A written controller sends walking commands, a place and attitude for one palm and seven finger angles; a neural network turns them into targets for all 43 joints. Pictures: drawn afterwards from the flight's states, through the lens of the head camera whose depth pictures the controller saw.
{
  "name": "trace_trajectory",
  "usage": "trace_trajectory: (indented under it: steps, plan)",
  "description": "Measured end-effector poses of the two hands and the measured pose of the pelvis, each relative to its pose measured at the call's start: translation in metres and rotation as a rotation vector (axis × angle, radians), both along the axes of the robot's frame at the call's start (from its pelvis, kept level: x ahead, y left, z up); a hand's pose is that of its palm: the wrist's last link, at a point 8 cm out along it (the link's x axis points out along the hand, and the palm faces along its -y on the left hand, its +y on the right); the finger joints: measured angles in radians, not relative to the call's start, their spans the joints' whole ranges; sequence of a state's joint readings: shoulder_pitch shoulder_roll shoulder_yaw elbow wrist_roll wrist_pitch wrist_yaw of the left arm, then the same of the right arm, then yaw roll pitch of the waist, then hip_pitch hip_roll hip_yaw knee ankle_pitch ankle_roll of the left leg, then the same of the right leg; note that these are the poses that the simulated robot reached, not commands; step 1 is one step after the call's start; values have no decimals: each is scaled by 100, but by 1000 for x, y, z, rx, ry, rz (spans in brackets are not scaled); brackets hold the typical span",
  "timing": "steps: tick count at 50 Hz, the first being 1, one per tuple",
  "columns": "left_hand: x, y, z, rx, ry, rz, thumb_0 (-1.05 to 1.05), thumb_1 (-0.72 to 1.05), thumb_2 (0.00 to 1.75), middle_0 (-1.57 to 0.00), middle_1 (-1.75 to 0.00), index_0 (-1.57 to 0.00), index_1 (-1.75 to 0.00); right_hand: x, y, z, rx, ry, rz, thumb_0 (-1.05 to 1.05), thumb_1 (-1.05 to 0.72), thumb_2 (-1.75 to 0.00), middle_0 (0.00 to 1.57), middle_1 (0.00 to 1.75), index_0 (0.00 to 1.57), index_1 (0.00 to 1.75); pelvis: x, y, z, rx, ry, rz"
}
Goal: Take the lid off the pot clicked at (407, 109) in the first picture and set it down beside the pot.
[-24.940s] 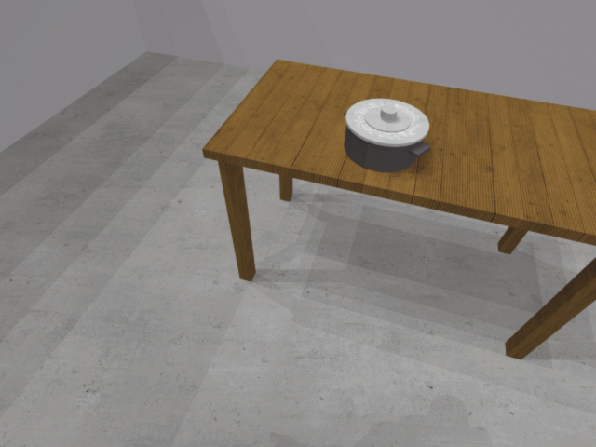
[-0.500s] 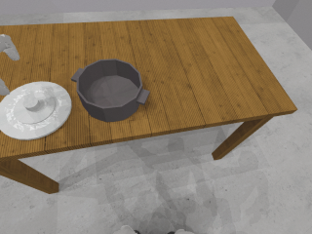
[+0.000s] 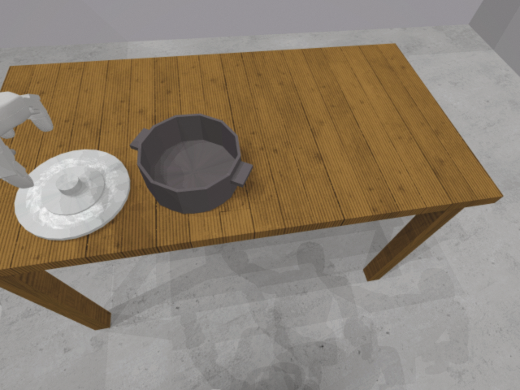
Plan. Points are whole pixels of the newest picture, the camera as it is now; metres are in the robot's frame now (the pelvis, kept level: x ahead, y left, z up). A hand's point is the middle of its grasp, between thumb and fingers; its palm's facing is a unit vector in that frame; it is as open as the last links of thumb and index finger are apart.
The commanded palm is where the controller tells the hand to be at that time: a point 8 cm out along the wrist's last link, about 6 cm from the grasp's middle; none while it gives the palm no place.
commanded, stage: draw the hand back to the body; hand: left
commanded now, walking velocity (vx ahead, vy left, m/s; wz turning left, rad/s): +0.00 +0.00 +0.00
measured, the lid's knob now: (69, 184) +0.50 +0.35 -0.06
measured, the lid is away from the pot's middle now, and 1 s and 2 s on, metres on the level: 0.24 0.24 0.24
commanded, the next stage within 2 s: step back with the hand held close in 1.90 s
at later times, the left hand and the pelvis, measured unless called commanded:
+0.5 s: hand (39, 139) +0.42 +0.28 +0.15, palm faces +0.39 -0.87 -0.30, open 10.5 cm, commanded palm +0.35 +0.31 +0.17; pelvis +0.02 -0.02 +0.02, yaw -1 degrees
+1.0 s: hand (44, 199) +0.32 +0.23 +0.16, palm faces +0.44 -0.85 -0.30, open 8.2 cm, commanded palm +0.26 +0.27 +0.18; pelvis +0.01 -0.06 +0.02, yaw +0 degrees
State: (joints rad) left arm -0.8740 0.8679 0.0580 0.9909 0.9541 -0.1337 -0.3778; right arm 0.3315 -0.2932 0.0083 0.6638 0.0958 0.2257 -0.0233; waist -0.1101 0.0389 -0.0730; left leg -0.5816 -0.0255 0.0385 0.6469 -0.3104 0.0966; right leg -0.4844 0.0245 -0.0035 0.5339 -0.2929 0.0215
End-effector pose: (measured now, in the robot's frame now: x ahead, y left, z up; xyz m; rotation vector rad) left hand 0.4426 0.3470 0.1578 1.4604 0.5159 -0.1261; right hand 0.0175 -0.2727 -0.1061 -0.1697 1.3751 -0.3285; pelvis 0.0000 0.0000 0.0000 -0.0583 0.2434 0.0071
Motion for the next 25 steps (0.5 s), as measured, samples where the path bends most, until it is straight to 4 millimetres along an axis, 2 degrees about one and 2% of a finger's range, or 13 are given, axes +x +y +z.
trace_trajectory:
  steps: [7, 11, 15, 20, 25]
  plan:
    - [-27, -1, 1, 2, -11, -4, 0, 8, 46, -30, -97, -30, -97, 39, 3, 1, 29, -94, 58, 1, -91, -90, 20, 30, 20, 30, -2, -3, 3, 6, -38, 15]
    - [-39, -9, 2, -529, -347, 116, 0, 8, 46, -30, -97, -31, -97, 59, 10, 7, 24, -170, 124, 1, -91, -90, 20, 30, 20, 30, -5, -5, 7, 15, -96, 18]
    - [-46, -18, -2, -850, -588, 242, 0, 8, 46, -30, -96, -31, -97, 74, 14, 17, 17, -237, 162, 1, -91, -90, 20, 30, 20, 30, 0, -12, 11, 23, -125, 6]
    - [-51, -29, 7, -1007, -755, 302, 0, 11, 48, -30, -94, -30, -94, 89, 8, 28, 10, -337, 172, 1, -91, -90, 20, 30, 20, 30, 9, -18, 15, 24, -160, -3]
    - [-64, -33, 6, -1039, -792, 354, 0, 19, 52, -29, -88, -29, -88, 94, -5, 28, 12, -367, 161, 1, -91, -90, 20, 30, 20, 30, 16, -24, 16, 29, -180, -15]
